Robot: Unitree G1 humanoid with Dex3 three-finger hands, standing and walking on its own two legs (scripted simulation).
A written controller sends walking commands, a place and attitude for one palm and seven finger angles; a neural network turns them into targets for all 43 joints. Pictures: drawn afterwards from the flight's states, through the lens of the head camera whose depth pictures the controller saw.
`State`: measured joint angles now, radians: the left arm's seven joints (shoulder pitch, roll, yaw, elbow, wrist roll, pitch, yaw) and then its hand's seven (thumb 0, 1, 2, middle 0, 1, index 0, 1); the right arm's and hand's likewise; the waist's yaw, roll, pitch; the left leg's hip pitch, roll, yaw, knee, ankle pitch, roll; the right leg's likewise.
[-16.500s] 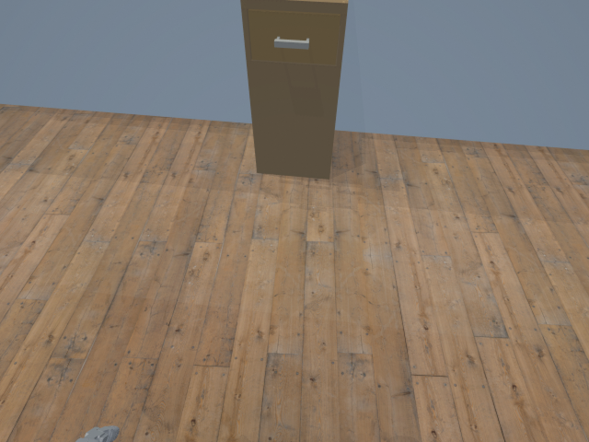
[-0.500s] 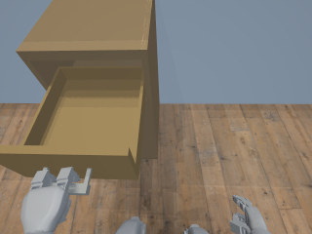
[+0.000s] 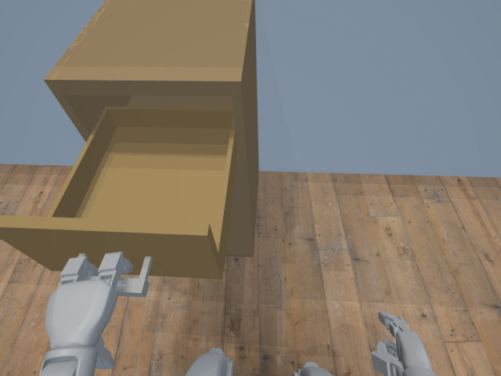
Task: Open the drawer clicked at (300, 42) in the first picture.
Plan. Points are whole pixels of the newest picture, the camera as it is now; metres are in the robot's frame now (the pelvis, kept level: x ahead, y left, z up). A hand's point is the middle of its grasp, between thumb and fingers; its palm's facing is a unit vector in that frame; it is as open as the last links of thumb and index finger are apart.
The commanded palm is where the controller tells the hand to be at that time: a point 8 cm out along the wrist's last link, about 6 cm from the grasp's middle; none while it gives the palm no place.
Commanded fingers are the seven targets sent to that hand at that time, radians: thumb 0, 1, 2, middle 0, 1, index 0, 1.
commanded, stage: lift the hand off the handle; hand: left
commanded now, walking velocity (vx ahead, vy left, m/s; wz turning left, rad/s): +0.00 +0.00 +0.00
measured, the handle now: (110, 273) +0.26 +0.26 +0.00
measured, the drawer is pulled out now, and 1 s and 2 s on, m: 0.30 0.30 0.30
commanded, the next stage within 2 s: none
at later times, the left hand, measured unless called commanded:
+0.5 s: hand (97, 303) +0.22 +0.26 +0.00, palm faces -0.01 -0.07 -1.00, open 13.7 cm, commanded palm +0.20 +0.27 +0.06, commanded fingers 0.00 -0.50 0.30 -0.30 -1.20 -0.30 -1.20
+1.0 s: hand (77, 295) +0.22 +0.27 +0.04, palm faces +0.00 -0.09 -1.00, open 13.8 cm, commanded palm +0.20 +0.26 +0.10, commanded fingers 0.00 -0.50 0.30 -0.30 -1.20 -0.30 -1.20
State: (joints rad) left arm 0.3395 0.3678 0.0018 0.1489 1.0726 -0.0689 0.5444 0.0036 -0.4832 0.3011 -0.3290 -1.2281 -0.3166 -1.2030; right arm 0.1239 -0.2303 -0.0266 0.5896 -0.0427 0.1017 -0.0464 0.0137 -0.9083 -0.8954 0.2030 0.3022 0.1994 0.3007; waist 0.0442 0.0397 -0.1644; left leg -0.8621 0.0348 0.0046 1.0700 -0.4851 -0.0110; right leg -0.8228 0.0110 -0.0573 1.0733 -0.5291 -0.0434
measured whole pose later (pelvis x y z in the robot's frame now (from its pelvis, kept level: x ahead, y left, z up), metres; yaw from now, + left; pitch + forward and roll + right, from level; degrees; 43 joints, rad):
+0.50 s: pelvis +0.00 +0.00 +0.01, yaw +0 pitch +14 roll +0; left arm 0.32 0.39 0.02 0.15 1.03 -0.09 0.50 0.00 -0.49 0.30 -0.38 -1.20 -0.34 -1.21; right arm 0.14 -0.22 -0.03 0.61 -0.03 0.09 -0.06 0.01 -0.91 -0.90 0.20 0.30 0.20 0.30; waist 0.02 0.05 -0.14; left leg -0.79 0.04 0.01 1.00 -0.45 -0.01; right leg -0.75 0.02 -0.05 1.00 -0.49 -0.04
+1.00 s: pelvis +0.02 +0.02 +0.03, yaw +0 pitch +10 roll +0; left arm 0.41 0.38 0.00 -0.03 1.01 -0.03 0.40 0.00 -0.49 0.30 -0.32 -1.20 -0.32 -1.21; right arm 0.13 -0.22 -0.01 0.56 -0.04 0.09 -0.02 0.01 -0.91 -0.90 0.20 0.30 0.20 0.30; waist 0.06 0.06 -0.12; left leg -0.63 0.02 0.02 0.88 -0.43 0.01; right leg -0.59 0.00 -0.04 0.87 -0.46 -0.02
